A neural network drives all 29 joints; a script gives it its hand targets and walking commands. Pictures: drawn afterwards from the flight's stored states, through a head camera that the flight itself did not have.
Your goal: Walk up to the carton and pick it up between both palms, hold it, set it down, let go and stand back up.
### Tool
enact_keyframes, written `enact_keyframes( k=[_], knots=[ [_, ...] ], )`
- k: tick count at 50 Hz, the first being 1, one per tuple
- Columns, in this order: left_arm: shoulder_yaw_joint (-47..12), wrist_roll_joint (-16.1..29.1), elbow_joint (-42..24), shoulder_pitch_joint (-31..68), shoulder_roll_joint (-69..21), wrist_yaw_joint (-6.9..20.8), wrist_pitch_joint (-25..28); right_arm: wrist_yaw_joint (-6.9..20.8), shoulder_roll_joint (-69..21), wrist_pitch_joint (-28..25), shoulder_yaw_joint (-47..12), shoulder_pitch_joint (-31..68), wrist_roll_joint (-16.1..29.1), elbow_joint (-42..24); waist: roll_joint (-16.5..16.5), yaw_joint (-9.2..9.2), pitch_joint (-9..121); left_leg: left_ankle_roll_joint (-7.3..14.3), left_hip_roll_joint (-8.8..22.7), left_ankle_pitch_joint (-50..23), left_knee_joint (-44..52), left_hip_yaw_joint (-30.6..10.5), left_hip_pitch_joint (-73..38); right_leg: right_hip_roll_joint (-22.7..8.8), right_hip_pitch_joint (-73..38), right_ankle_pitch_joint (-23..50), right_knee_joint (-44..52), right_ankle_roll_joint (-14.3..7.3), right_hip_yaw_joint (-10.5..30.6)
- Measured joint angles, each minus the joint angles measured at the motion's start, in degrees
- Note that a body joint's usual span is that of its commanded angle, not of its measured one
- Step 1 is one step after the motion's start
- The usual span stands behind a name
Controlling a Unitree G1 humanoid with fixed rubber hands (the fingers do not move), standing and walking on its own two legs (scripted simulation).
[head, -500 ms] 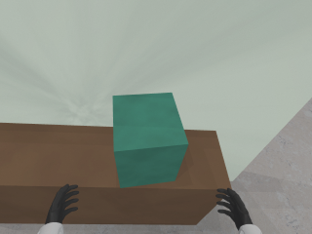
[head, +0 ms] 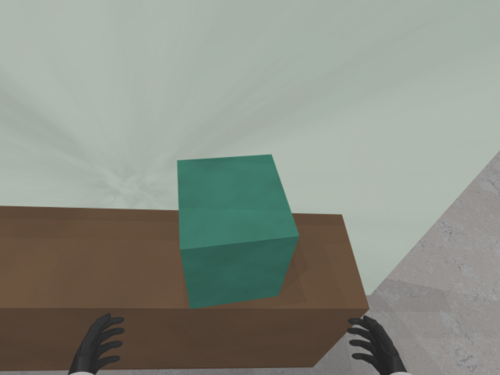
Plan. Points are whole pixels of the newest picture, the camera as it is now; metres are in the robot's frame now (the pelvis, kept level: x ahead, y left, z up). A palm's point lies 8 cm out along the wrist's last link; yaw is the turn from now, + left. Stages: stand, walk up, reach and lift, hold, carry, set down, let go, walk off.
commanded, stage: set down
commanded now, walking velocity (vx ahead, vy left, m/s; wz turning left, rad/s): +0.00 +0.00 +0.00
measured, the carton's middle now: (230, 232) +0.42 +0.03 -0.08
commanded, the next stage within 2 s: let go in 0.20 s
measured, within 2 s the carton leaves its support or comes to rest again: neither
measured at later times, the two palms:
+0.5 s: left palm (87, 364) +0.16 +0.24 -0.07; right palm (387, 370) +0.16 -0.23 -0.08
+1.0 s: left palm out of the picture +0.12 +0.28 -0.10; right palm out of the picture +0.14 -0.25 -0.09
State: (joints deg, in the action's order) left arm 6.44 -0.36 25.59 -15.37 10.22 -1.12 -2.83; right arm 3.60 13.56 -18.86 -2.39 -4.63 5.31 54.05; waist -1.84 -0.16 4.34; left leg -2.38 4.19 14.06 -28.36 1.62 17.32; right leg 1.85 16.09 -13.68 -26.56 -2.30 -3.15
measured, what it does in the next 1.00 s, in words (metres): stands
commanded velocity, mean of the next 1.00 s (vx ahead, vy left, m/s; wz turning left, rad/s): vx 0.00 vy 0.00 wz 0.00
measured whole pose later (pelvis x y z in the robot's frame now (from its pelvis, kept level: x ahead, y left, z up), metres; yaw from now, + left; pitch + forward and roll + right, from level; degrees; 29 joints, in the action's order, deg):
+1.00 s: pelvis +0.00 +0.00 +0.00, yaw +0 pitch +2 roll -1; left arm 6.4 -0.9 42.1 -11.9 16.8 0.0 -0.6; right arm -0.4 12.7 -2.8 1.3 -5.5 -1.8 51.9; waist -1.9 0.1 2.6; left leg -2.3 4.2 14.0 -28.4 1.6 15.9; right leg 1.8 14.6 -13.7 -26.6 -2.2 -3.1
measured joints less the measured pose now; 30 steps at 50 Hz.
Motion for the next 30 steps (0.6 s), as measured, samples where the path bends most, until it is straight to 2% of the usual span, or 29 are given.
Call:
enact_keyframes(
  k=[15, 30],
  knots=[
    [0.0, -0.19, 0.23, 2.77, 0.8, 0.89, -4.02, -0.73, -1.27, 3.19, 1.67, -0.37, -2.78, -0.96, 0.0, -0.11, -0.83, 0.06, 0.0, 0.01, 0.0, 0.0, -0.75, 0.0, -0.75, 0.0, 0.0, 0.0, 0.0],
    [0.0, -0.19, 0.37, 3.06, 0.88, 1.16, -5.06, -1.1, -1.41, 3.85, 2.55, -0.42, -3.69, -2.17, 0.0, 0.09, -1.78, 0.06, 0.0, 0.01, 0.0, 0.0, -1.11, 0.0, -1.11, 0.0, 0.0, 0.0, 0.0]
  ],
)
